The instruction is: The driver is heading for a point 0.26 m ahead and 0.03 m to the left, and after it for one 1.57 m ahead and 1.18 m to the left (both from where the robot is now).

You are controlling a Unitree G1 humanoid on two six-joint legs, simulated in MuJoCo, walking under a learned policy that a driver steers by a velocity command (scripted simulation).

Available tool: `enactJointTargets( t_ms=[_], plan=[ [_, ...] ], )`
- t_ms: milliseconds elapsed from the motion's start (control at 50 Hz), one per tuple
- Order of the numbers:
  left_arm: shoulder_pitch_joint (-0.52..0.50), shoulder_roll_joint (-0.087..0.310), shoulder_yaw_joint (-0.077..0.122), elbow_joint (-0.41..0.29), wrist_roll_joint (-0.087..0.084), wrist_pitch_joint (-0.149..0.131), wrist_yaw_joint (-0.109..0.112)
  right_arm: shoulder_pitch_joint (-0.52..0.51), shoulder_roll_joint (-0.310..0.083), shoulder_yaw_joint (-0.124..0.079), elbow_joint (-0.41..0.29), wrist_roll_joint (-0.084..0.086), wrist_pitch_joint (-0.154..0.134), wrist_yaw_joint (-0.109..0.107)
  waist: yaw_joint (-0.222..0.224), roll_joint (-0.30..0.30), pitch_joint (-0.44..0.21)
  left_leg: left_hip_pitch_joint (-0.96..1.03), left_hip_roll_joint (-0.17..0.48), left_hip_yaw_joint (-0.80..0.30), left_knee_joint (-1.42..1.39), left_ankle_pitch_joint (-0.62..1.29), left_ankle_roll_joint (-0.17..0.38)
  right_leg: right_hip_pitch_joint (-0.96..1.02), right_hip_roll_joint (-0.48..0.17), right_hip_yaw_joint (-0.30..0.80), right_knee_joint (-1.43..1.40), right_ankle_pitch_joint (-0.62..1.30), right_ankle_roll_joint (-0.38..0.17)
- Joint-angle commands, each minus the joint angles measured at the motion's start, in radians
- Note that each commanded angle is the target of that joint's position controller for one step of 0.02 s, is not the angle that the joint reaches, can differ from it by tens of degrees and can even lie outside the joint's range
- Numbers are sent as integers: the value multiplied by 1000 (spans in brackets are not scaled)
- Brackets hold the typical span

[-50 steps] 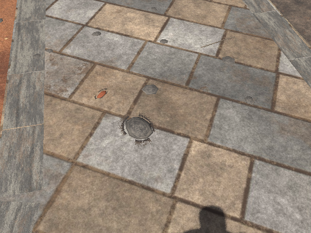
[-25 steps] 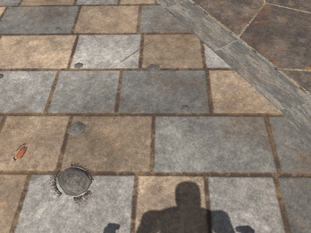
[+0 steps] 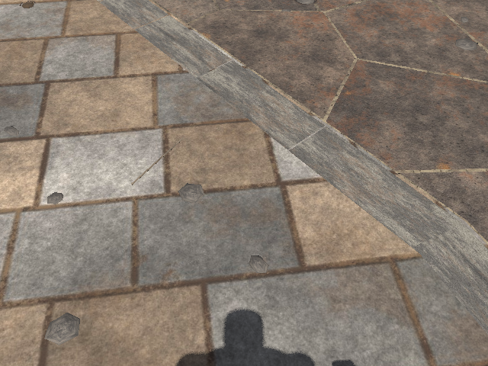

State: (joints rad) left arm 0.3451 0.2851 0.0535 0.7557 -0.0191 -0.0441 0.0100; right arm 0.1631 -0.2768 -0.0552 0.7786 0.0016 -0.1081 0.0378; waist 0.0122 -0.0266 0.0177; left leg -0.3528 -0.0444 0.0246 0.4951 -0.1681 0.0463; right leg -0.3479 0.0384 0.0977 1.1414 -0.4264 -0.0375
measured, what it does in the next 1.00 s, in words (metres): walks ahead, turning left: right foot, then left foot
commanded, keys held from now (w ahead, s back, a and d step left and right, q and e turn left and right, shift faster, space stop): w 0.02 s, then w+q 0.98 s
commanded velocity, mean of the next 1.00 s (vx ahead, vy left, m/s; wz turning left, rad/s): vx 0.50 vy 0.00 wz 0.41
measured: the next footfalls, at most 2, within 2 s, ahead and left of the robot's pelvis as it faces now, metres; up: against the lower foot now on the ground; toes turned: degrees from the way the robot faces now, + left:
right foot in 0.36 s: +0.38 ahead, -0.13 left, +0.00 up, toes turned +10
left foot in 0.88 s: +0.56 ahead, +0.21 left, +0.00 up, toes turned +28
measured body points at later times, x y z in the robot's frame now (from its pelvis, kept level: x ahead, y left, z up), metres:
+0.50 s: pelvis +0.27 -0.03 +0.00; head +0.30 -0.04 +0.45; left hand +0.40 +0.25 -0.08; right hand +0.37 -0.31 -0.12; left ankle +0.16 +0.09 -0.65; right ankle +0.34 -0.14 -0.73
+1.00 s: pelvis +0.51 +0.10 +0.00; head +0.54 +0.13 +0.44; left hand +0.47 +0.40 -0.12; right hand +0.77 -0.07 -0.10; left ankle +0.53 +0.19 -0.73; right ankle +0.50 -0.09 -0.64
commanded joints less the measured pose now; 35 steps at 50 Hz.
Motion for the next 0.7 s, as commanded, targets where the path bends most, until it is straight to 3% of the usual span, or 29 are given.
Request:
enactJointTargets(
  t_ms=[20, 60, 120, 200, 280, 320, 340, 360, 380, 400, 420, 440, 460, 480, 520, 580, 700],
  plan=[
    [-65, 113, 33, -104, 9, -28, -4, 60, -93, -16, -29, -14, 1, -8, -27, 111, -16, 256, 276, -386, -293, -51, 170, -317, -133, 12, -1, 117, 6],
    [-58, 78, 25, -105, 16, -27, -3, 74, -104, -16, -17, -1, -2, -10, -13, 128, -20, 214, 251, -334, -320, 64, 190, -291, -143, -17, -73, 130, 22],
    [-153, 51, 13, -141, 27, -35, -1, 106, -150, -30, -2, 12, 3, -24, -29, 99, -1, 202, 235, -270, -344, 183, 200, -311, -141, -38, -267, 244, 58],
    [-290, 29, 2, -162, 18, -52, -16, 174, -168, -37, 21, 24, 22, -37, -76, 95, 8, 175, 189, -202, -321, 211, 161, -201, -85, -60, -528, 461, 82],
    [-373, 58, 12, -188, 5, -69, -34, 240, -169, -39, 40, 31, 44, -46, -88, 111, 15, 237, 227, -277, -251, 153, 141, -145, -58, -37, -644, 461, 70],
    [-338, 89, 24, -181, 3, -77, -34, 232, -184, -46, 38, 29, 53, -52, -52, 132, 3, 255, 245, -315, -193, 165, 121, -67, -55, -37, -679, 398, 46],
    [-264, 110, 36, -160, 5, -79, -30, 219, -177, -45, 33, 27, 55, -53, -6, 131, -30, 237, 222, -304, -122, 225, 101, 48, -50, -50, -714, 387, 22],
    [-146, 151, 55, -135, 16, -82, -21, 212, -145, -34, 22, 20, 54, -51, 53, 111, -117, 175, 163, -269, 36, 250, 70, 245, -91, -29, -705, 383, -15],
    [29, 222, 74, -118, 30, -77, -10, 202, -78, -10, -15, -6, 51, -50, 121, -18, -284, 9, 84, -194, 343, 23, 28, 522, -287, 158, -667, 363, -78],
    [65, 273, 83, -88, 29, -61, -18, 348, -7, 12, -42, 22, 35, -47, 47, -330, -400, -321, -13, -118, 641, -440, -18, 766, -490, 578, -760, 166, -227],
    [45, 169, 61, -97, 23, -57, -20, 301, -115, -13, -21, 44, 35, -50, 78, -197, -309, -425, 53, -174, 757, -404, -22, 688, -456, 608, -826, -33, -206],
    [-5, 118, 45, -98, 18, -57, -17, 201, -161, -29, -41, 45, 39, -50, 87, -118, -175, -451, 85, -158, 773, -309, -21, 564, -413, 445, -845, -7, -166],
    [-67, 98, 34, -95, 24, -56, -18, 165, -148, -30, -47, 36, 45, -51, 57, -60, -107, -412, 119, -139, 753, -234, -28, 442, -368, 331, -870, 112, -148],
    [-108, 73, 28, -88, 27, -56, -21, 148, -135, -33, -57, 25, 51, -48, 32, -70, -57, -388, 143, -139, 713, -187, -34, 355, -338, 250, -898, 195, -148],
    [-148, 62, 29, -73, 32, -66, -20, 158, -95, -31, -62, 31, 70, -40, -5, -100, -21, -316, 172, -130, 670, -141, -42, 248, -301, 124, -955, 289, -140],
    [-149, 96, 44, -45, 27, -77, -16, 109, -65, -25, -97, 23, 87, -35, -15, -58, 9, -346, 184, -124, 583, -68, -62, 219, -315, 17, -1001, 404, -163],
    [-114, 156, 62, -5, 19, -62, -4, -52, -49, -9, -152, 20, 76, 0, 36, -18, 40, -295, 161, -52, 265, 184, -46, 260, -293, -183, -1010, 477, -129]
  ],
)
Keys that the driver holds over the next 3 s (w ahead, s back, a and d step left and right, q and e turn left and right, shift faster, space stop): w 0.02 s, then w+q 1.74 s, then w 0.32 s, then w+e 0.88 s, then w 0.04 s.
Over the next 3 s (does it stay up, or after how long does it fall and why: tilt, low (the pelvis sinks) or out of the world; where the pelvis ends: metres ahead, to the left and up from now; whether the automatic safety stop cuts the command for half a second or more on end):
stays up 1.25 0.95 0.00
